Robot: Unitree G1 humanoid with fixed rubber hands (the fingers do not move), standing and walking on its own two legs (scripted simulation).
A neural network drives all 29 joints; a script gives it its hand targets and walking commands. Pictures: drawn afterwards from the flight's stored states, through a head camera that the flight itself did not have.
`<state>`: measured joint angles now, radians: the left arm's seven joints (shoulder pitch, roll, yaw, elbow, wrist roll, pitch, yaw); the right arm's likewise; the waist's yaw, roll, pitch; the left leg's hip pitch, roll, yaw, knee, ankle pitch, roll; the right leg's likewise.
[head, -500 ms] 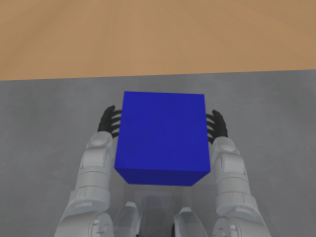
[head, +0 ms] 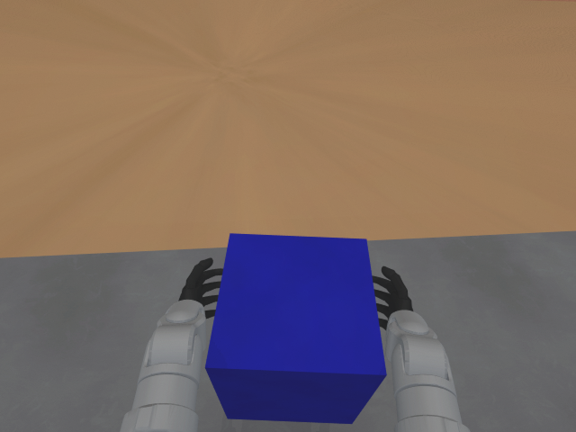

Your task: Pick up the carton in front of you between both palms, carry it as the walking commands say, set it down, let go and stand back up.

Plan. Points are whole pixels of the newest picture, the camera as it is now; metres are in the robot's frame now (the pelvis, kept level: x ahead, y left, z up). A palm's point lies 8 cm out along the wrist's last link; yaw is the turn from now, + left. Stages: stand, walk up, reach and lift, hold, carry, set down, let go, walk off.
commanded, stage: reach and lift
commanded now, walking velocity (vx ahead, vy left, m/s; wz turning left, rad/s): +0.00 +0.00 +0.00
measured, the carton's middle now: (293, 333) +0.30 +0.00 -0.05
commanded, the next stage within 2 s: hold in 1.00 s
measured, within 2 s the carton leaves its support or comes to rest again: neither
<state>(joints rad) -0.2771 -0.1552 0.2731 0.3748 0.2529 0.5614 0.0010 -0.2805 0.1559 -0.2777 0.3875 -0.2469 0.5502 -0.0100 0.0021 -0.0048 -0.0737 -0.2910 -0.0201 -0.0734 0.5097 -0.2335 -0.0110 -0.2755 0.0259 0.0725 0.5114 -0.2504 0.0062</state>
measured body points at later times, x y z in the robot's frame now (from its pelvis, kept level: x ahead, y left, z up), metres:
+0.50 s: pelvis -0.01 +0.00 +0.01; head -0.02 +0.00 +0.45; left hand +0.31 +0.15 +0.03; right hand +0.31 -0.15 +0.03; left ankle +0.02 +0.13 -0.74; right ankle +0.01 -0.12 -0.74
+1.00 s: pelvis +0.01 +0.00 +0.01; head -0.02 +0.00 +0.46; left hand +0.31 +0.15 +0.04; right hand +0.31 -0.15 +0.04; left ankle +0.02 +0.13 -0.74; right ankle +0.01 -0.12 -0.74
